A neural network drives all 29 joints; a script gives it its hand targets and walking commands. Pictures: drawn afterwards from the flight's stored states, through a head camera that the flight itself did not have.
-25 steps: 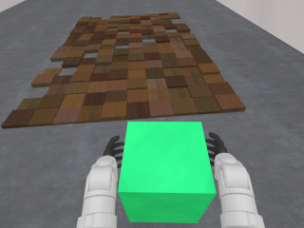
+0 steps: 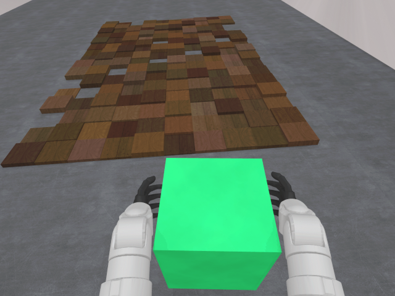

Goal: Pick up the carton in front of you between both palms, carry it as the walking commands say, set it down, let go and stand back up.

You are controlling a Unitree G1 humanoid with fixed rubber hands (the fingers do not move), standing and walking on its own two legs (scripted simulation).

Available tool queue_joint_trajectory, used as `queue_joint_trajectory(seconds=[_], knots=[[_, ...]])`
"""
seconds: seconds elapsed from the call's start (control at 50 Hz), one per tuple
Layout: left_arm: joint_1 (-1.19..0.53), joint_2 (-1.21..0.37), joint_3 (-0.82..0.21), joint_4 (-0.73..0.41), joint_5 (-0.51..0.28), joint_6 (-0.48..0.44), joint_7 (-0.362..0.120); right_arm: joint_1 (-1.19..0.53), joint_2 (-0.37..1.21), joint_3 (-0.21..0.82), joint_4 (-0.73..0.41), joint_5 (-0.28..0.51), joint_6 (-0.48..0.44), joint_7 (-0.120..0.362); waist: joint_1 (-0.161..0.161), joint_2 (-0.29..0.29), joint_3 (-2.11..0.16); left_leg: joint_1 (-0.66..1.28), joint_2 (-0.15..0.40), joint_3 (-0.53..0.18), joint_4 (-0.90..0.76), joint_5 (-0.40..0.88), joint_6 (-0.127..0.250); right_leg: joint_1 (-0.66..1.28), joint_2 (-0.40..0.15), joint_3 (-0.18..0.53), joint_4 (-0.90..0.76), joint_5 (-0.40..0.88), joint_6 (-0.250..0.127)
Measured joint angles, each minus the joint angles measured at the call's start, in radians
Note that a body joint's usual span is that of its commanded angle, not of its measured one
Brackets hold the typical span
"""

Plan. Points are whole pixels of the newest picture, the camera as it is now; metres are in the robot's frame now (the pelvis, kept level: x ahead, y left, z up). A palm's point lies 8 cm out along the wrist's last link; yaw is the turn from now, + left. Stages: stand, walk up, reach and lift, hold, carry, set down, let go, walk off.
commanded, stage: hold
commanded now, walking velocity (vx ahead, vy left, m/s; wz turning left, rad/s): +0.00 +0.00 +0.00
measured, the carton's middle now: (212, 226) +0.29 +0.00 -0.03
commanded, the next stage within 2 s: carry in 0.20 s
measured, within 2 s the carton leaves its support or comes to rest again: neither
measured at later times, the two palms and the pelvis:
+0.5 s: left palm (156, 183) +0.34 +0.12 +0.07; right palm (294, 182) +0.34 -0.18 +0.07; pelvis +0.06 -0.02 -0.01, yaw +1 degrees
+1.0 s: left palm (167, 113) +0.59 +0.12 +0.09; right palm (272, 113) +0.58 -0.18 +0.09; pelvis +0.31 -0.01 +0.00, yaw -2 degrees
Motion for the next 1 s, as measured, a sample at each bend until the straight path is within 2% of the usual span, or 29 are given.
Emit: queue_joint_trajectory(seconds=[0.2, 0.24, 0.28, 0.32, 0.38, 0.44, 0.5, 0.54, 0.64, 0.68, 0.7, 0.72, 0.76, 0.78, 0.82, 0.86, 0.92, 1.0], knots=[[0.022, 0.005, -0.018, -0.020, -0.009, 0.007, 0.002, 0.020, -0.005, 0.020, -0.020, 0.011, 0.010, -0.004, 0.001, 0.001, -0.017, -0.017, 0.001, -0.002, 0.006, -0.003, -0.002, -0.016, 0.001, -0.002, 0.006, -0.004, -0.001], [0.027, 0.006, -0.019, -0.023, -0.016, 0.011, 0.005, 0.025, -0.006, 0.023, -0.025, 0.018, 0.016, -0.009, 0.003, 0.004, -0.057, -0.075, 0.001, 0.002, 0.057, -0.042, -0.002, -0.076, 0.003, -0.001, 0.058, -0.042, 0.000], [0.043, 0.010, -0.028, -0.040, -0.030, 0.019, 0.012, 0.039, -0.009, 0.037, -0.041, 0.032, 0.026, -0.018, 0.005, 0.006, -0.100, -0.122, 0.002, 0.009, 0.097, -0.129, 0.001, -0.128, 0.001, -0.003, 0.107, -0.138, 0.001], [0.054, 0.012, -0.033, -0.081, -0.049, 0.034, 0.017, 0.045, -0.011, 0.051, -0.078, 0.048, 0.042, -0.025, 0.010, 0.009, -0.129, -0.154, 0.006, 0.019, 0.105, -0.133, 0.002, -0.175, -0.008, -0.017, 0.141, -0.173, -0.001], [0.069, 0.018, -0.044, -0.157, -0.082, 0.068, 0.029, 0.058, -0.013, 0.079, -0.156, 0.073, 0.081, -0.042, 0.013, 0.020, -0.159, -0.190, 0.020, 0.026, 0.131, -0.079, 0.003, -0.217, -0.018, -0.057, 0.174, -0.161, -0.004], [0.081, 0.022, -0.068, -0.224, -0.115, 0.135, 0.043, 0.086, -0.021, 0.094, -0.246, 0.101, 0.155, -0.059, 0.006, 0.035, -0.197, -0.220, 0.043, 0.019, 0.192, -0.167, 0.002, -0.210, -0.008, -0.088, 0.147, -0.112, -0.012], [0.080, 0.015, -0.103, -0.273, -0.126, 0.209, 0.066, 0.111, -0.048, 0.095, -0.321, 0.144, 0.231, -0.067, 0.000, 0.014, -0.222, -0.309, 0.054, 0.082, 0.349, -0.280, 0.005, -0.196, -0.022, -0.112, 0.124, -0.127, -0.024], [0.095, 0.018, -0.120, -0.330, -0.137, 0.261, 0.083, 0.112, -0.057, 0.100, -0.360, 0.173, 0.280, -0.076, 0.001, -0.008, -0.220, -0.363, 0.047, 0.124, 0.385, -0.290, 0.009, -0.168, -0.039, -0.111, 0.073, -0.128, -0.022], [0.131, 0.022, -0.124, -0.499, -0.162, 0.359, 0.098, 0.129, -0.023, 0.106, -0.490, 0.189, 0.354, -0.089, 0.018, -0.037, -0.201, -0.417, 0.023, 0.210, 0.227, -0.154, 0.003, -0.093, -0.070, -0.100, -0.007, -0.141, -0.002], [0.145, 0.023, -0.121, -0.556, -0.171, 0.384, 0.098, 0.137, -0.023, 0.127, -0.537, 0.184, 0.377, -0.089, 0.027, -0.035, -0.193, -0.374, 0.017, 0.253, 0.109, -0.067, 0.012, -0.084, -0.075, -0.090, 0.055, -0.202, 0.011], [0.151, 0.025, -0.114, -0.577, -0.175, 0.396, 0.098, 0.136, -0.024, 0.140, -0.546, 0.183, 0.386, -0.090, 0.030, -0.039, -0.192, -0.360, 0.017, 0.270, 0.101, 0.009, 0.035, -0.106, -0.084, -0.091, 0.138, -0.247, 0.012], [0.157, 0.026, -0.102, -0.588, -0.180, 0.407, 0.099, 0.133, -0.024, 0.153, -0.542, 0.181, 0.393, -0.091, 0.027, -0.042, -0.193, -0.360, 0.016, 0.283, 0.130, 0.017, 0.056, -0.154, -0.092, -0.098, 0.263, -0.269, 0.009], [0.160, 0.025, -0.088, -0.591, -0.189, 0.437, 0.103, 0.131, -0.024, 0.165, -0.538, 0.180, 0.422, -0.099, 0.019, -0.024, -0.188, -0.338, 0.025, 0.291, 0.156, -0.044, 0.076, -0.276, -0.081, -0.109, 0.529, -0.279, -0.010], [0.155, 0.025, -0.085, -0.588, -0.193, 0.451, 0.104, 0.133, -0.024, 0.163, -0.543, 0.182, 0.438, -0.103, 0.014, -0.014, -0.186, -0.317, 0.028, 0.290, 0.143, -0.065, 0.078, -0.335, -0.079, -0.121, 0.624, -0.266, -0.019], [0.138, 0.024, -0.086, -0.577, -0.196, 0.470, 0.105, 0.134, -0.024, 0.155, -0.556, 0.184, 0.462, -0.113, 0.002, 0.000, -0.181, -0.263, 0.030, 0.285, 0.086, -0.070, 0.065, -0.432, -0.086, -0.146, 0.693, -0.208, -0.026], [0.119, 0.021, -0.088, -0.569, -0.195, 0.478, 0.106, 0.125, -0.024, 0.140, -0.565, 0.187, 0.476, -0.115, -0.012, 0.009, -0.176, -0.204, 0.032, 0.279, 0.020, -0.065, 0.057, -0.500, -0.096, -0.163, 0.645, -0.149, -0.019], [0.096, 0.019, -0.090, -0.559, -0.189, 0.477, 0.106, 0.105, -0.021, 0.119, -0.564, 0.191, 0.480, -0.116, -0.029, 0.018, -0.174, -0.117, 0.040, 0.267, -0.058, -0.073, 0.044, -0.560, -0.103, -0.179, 0.488, -0.066, -0.004], [0.092, 0.018, -0.089, -0.557, -0.180, 0.471, 0.104, 0.088, -0.019, 0.108, -0.549, 0.197, 0.473, -0.115, -0.035, 0.017, -0.169, -0.006, 0.056, 0.260, -0.098, -0.129, 0.010, -0.573, -0.098, -0.218, 0.272, 0.034, -0.007]])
